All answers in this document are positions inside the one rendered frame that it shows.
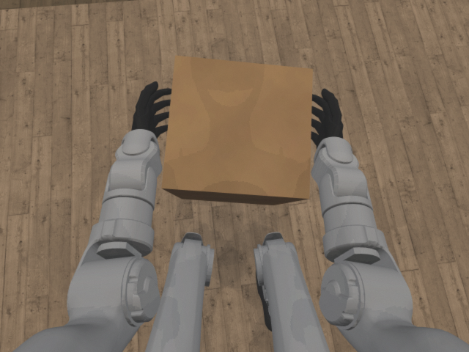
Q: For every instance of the robot left thigh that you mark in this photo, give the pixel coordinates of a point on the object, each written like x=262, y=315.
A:
x=178, y=322

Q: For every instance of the right robot forearm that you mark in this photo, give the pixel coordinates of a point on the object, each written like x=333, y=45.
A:
x=351, y=232

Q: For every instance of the left robot upper arm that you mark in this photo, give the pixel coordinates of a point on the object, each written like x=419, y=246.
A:
x=108, y=302

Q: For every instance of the left robot hand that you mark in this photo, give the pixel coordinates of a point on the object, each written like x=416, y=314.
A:
x=144, y=116

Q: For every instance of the left robot forearm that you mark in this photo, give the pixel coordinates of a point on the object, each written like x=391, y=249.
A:
x=124, y=227

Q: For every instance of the right robot hand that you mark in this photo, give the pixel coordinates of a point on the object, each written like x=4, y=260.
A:
x=330, y=124

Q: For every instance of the right robot upper arm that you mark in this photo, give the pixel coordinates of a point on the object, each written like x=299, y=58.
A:
x=372, y=307

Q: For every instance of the carton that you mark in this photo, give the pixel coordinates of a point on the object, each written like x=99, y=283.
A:
x=238, y=132

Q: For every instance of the left robot shin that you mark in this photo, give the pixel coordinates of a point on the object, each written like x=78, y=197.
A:
x=188, y=235

